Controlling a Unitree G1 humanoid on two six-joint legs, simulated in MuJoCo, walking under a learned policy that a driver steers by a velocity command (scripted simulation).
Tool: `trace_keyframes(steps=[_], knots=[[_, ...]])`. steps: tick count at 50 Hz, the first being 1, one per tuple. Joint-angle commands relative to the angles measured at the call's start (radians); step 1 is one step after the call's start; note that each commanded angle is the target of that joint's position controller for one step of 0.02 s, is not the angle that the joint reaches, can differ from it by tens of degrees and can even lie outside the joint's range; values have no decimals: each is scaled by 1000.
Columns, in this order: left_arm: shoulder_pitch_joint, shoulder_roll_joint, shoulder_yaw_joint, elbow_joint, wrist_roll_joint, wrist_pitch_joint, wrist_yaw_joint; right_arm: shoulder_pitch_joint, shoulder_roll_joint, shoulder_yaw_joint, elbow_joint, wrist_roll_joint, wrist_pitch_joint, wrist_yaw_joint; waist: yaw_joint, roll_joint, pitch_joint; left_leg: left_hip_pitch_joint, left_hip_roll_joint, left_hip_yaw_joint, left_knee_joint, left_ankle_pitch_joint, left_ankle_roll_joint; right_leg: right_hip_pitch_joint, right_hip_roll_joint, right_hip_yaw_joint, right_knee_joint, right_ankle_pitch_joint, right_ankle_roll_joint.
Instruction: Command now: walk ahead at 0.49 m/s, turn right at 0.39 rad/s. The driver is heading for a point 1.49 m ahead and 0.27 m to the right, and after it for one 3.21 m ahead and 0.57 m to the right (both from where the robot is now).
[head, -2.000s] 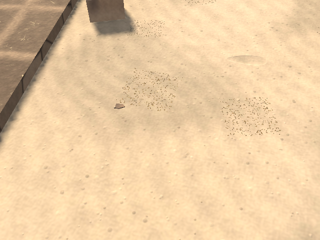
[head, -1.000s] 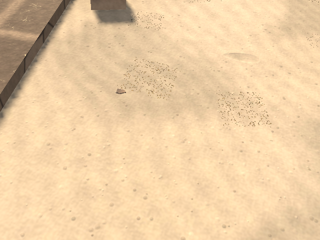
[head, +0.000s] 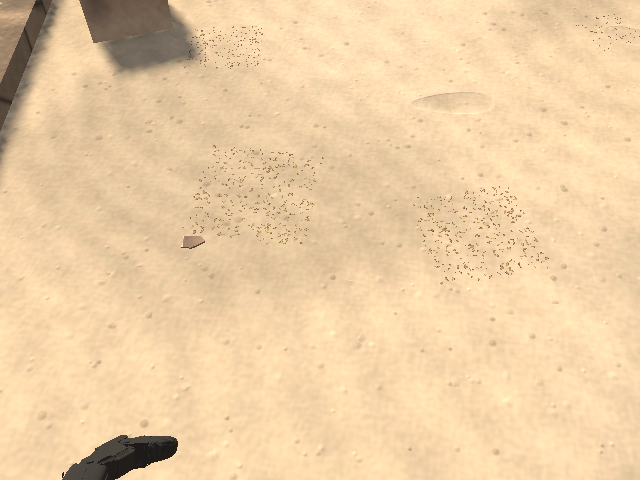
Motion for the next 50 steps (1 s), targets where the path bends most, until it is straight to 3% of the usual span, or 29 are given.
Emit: trace_keyframes(steps=[1,2,3,4,5,6,7,9,11,14,17,20,22,24,25,26,27,28,29,30,32,36,39,42,45,47,48,49,50], knots=[[305,215,86,11,-4,0,5,-37,-173,-27,-83,-16,10,-15,223,99,-187,-239,223,20,554,1108,51,534,31,43,17,-55,-91],[434,327,114,17,9,6,14,68,-64,10,-121,-28,-14,4,179,-137,-361,-686,68,10,1001,532,-23,970,-253,569,-6,-224,-284],[453,265,94,27,1,13,19,55,-63,18,-105,-10,-57,22,185,-149,-460,-856,-37,-177,1159,-82,-16,1064,-351,925,-220,-370,-333],[393,217,80,23,6,11,23,-67,-150,-8,-153,32,-85,30,195,-124,-290,-971,26,-224,1184,-30,11,958,-312,792,-256,-397,-264],[305,193,71,-2,6,6,25,-148,-166,-8,-184,40,-98,25,163,-37,-175,-957,75,-210,1116,61,26,778,-273,651,-277,-321,-226],[233,168,62,-23,12,0,23,-176,-159,-14,-186,22,-99,15,116,43,-95,-900,109,-200,1015,110,23,603,-232,550,-300,-206,-204],[191,149,54,-39,24,-6,24,-164,-160,-22,-187,3,-87,6,73,35,-70,-813,141,-204,950,141,16,484,-194,476,-324,-114,-190],[174,149,54,-50,19,-6,27,-140,-129,-23,-200,-11,-61,1,35,-4,-57,-740,154,-192,870,153,-12,361,-160,416,-353,-35,-196],[208,172,60,-44,14,-7,41,-187,-117,-22,-231,-20,-45,-5,39,-18,-32,-742,147,-168,767,226,-50,286,-136,353,-368,7,-198],[271,199,68,-34,7,1,62,-325,-94,-13,-281,-22,-45,-5,88,-26,-5,-732,111,-157,516,440,-73,250,-84,302,-356,-29,-152],[333,208,70,-20,-2,12,70,-434,-78,-3,-318,-7,-55,8,138,-49,-11,-647,54,-144,334,576,-75,250,-69,311,-327,-100,-116],[377,197,67,-10,-9,22,73,-481,-114,-10,-347,7,-64,21,147,-59,-20,-643,41,-181,250,528,-64,358,-107,401,-245,-151,-106],[377,202,68,-15,-2,29,77,-468,-144,-19,-353,10,-76,30,126,-82,-31,-613,36,-191,221,428,-41,424,-134,468,-173,-133,-95],[359,180,61,-27,3,35,77,-344,-173,-36,-327,8,-86,26,54,-100,-75,-436,40,-168,163,376,6,415,-100,475,-63,-85,-61],[353,124,40,-44,11,31,71,-208,-217,-51,-313,-10,-91,18,-11,-48,-193,-200,157,-261,193,356,66,328,-45,412,154,-116,-26],[458,65,22,-68,-10,20,70,-72,-307,-76,-291,-26,-78,11,-7,198,-354,185,386,-624,167,205,214,0,99,248,489,-354,54],[485,118,22,-78,-20,14,71,-37,-263,-70,-271,-5,-65,21,-2,333,-371,220,474,-899,78,-6,256,-181,61,224,678,-592,70],[423,199,43,-68,-23,17,71,-84,-180,-48,-286,0,-61,22,-17,199,-230,104,429,-793,52,-75,216,-234,14,249,753,-514,76],[354,199,45,-78,-12,23,72,-131,-150,-37,-291,-5,-54,24,-11,114,-134,-21,379,-645,42,12,183,-221,-18,210,755,-436,81],[311,182,44,-91,2,22,71,-172,-132,-29,-285,-10,-50,28,9,82,-61,-139,331,-547,13,125,178,-199,-40,199,701,-379,84],[309,147,43,-96,2,27,64,-205,-109,-20,-274,-15,-53,32,51,121,-18,-262,270,-421,-39,257,171,-121,-78,182,616,-326,82],[253,99,25,-125,16,28,55,-182,-150,-34,-242,4,-62,35,60,104,-16,-283,260,-301,-98,446,211,-116,-104,129,431,-225,101],[158,77,10,-150,16,15,43,-160,-175,-38,-225,12,-50,30,31,92,-8,-289,231,-210,-110,493,192,-63,-101,91,225,-66,104],[63,84,8,-177,7,8,32,-101,-199,-41,-197,22,-38,28,-4,98,8,-279,233,-177,-102,474,177,0,-72,59,95,13,104],[6,106,13,-207,1,4,22,-62,-212,-43,-171,29,-22,27,-4,108,26,-202,279,-193,-72,490,160,5,-59,61,25,-36,74],[32,131,23,-208,3,0,18,-64,-228,-46,-161,31,-10,22,31,117,8,-161,294,-188,-12,596,140,79,-38,44,-19,-89,45],[107,153,37,-187,8,0,21,-78,-232,-45,-162,33,-4,19,83,111,-36,-167,270,-154,84,742,120,203,-11,19,-59,-82,24],[246,197,62,-144,13,2,29,-71,-212,-36,-163,28,-2,16,146,91,-128,-222,221,-110,256,824,93,413,0,12,-67,-70,-4],[430,274,85,-113,24,9,42,-76,-162,-12,-195,1,-7,13,216,-20,-275,-425,168,-63,566,581,50,709,-187,217,-33,-32,-70]])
